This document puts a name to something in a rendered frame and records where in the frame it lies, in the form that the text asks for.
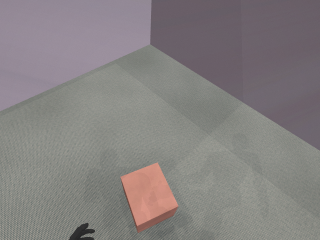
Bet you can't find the carton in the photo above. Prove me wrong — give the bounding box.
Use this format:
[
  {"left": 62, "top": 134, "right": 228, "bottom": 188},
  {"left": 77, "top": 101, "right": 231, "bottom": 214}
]
[{"left": 120, "top": 162, "right": 178, "bottom": 233}]

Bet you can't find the left robot hand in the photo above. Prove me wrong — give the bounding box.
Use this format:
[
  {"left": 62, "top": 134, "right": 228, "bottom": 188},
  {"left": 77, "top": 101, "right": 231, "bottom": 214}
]
[{"left": 69, "top": 223, "right": 95, "bottom": 240}]

